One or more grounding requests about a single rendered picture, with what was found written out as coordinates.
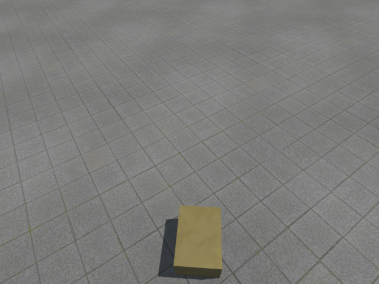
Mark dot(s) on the carton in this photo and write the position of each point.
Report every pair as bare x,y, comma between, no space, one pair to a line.
198,250

